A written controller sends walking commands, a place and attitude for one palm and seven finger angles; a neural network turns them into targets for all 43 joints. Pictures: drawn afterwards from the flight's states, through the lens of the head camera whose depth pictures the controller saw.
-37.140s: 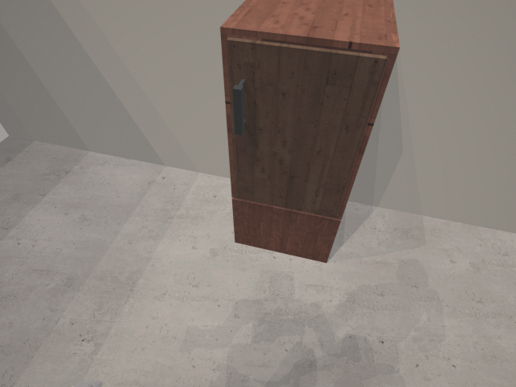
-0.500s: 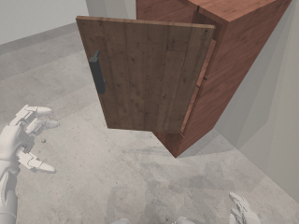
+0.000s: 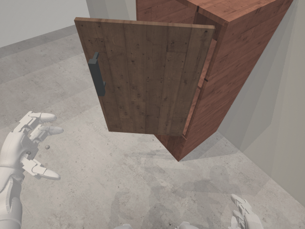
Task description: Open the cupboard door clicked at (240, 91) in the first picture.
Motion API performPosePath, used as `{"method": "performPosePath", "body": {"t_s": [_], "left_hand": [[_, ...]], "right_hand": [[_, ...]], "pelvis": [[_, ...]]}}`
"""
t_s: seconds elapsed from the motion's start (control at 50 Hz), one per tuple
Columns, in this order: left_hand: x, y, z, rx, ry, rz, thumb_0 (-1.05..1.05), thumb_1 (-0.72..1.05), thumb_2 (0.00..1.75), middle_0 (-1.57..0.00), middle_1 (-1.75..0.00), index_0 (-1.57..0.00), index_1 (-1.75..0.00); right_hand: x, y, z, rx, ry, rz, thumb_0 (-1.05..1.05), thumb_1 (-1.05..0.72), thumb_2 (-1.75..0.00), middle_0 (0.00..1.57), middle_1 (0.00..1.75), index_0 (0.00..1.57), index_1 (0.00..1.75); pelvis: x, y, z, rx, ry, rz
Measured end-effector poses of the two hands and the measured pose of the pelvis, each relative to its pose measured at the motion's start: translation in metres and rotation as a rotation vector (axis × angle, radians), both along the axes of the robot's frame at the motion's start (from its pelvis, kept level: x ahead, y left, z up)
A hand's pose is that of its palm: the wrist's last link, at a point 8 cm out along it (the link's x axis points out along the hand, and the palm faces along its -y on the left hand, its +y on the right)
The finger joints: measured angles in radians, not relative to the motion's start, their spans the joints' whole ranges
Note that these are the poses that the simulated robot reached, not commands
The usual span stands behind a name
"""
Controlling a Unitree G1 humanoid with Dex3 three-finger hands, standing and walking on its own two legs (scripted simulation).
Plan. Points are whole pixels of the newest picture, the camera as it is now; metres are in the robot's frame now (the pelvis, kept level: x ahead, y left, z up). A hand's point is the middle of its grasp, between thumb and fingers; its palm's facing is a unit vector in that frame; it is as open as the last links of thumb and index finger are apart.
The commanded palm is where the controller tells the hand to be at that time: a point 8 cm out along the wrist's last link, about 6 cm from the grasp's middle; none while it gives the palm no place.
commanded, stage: move the hooked fingers beside the handle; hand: left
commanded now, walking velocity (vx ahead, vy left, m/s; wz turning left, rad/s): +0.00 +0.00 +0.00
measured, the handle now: (99, 74) +0.57 +0.22 +0.04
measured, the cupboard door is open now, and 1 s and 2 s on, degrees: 48 48 48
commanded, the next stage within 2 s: none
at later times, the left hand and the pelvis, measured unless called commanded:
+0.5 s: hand (56, 121) +0.37 +0.28 +0.05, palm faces +0.00 -1.00 -0.02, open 14.0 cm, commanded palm +0.34 +0.33 +0.06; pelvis +0.00 +0.00 -0.01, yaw -1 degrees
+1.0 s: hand (62, 101) +0.44 +0.29 +0.05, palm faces -0.03 -1.00 +0.00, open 14.0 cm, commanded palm +0.42 +0.33 +0.05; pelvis +0.00 +0.02 -0.02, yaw -2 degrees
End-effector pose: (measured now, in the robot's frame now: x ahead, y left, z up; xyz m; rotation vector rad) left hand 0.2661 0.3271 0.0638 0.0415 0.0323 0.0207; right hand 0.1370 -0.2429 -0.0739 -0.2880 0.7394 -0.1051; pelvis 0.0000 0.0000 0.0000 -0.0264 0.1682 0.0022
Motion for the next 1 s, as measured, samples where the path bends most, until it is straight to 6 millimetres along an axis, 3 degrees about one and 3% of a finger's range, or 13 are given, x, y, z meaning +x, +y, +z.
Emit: {"method": "performPosePath", "body": {"t_s": [0.1,0.24,0.38,0.62,1.0], "left_hand": [[0.005,0.001,-0.003,-0.007,0.004,0.002,-0.01,-0.5,0.3,-0.3,-1.2,-0.3,-1.2],[0.034,0.004,-0.004,-0.013,-0.001,-0.003,-0.02,-0.5,0.3,-0.3,-1.2,-0.3,-1.2],[0.064,0.005,-0.004,-0.022,0.004,-0.023,-0.01,-0.5,0.3,-0.3,-1.2,-0.3,-1.2],[0.094,0.012,-0.009,-0.024,0.0,-0.024,-0.01,-0.5,0.3,-0.3,-1.2,-0.3,-1.2],[0.152,0.02,-0.013,-0.044,0.004,-0.046,-0.01,-0.5,0.3,-0.3,-1.2,-0.3,-1.2]], "right_hand": [[0.003,0.0,-0.001,-0.008,0.0,0.01,0.01,-0.9,-0.9,0.2,0.3,0.2,0.3],[-0.004,-0.005,-0.006,-0.034,0.041,-0.002,0.01,-0.9,-0.9,0.2,0.3,0.2,0.3],[-0.025,-0.013,-0.01,-0.046,0.11,-0.05,0.01,-0.9,-0.9,0.2,0.3,0.2,0.3],[-0.067,-0.019,-0.018,-0.069,0.268,-0.121,0.01,-0.9,-0.9,0.2,0.3,0.2,0.3],[-0.098,-0.009,-0.028,-0.09,0.416,-0.169,0.01,-0.9,-0.9,0.2,0.3,0.2,0.3]], "pelvis": [[-0.001,0.0,-0.001,-0.001,0.002,0.005],[-0.003,0.0,-0.004,-0.003,0.022,0.008],[-0.001,0.001,-0.006,-0.002,0.05,-0.008],[0.001,0.007,-0.008,-0.009,0.086,-0.02],[-0.002,0.018,-0.018,-0.027,0.149,-0.025]]}}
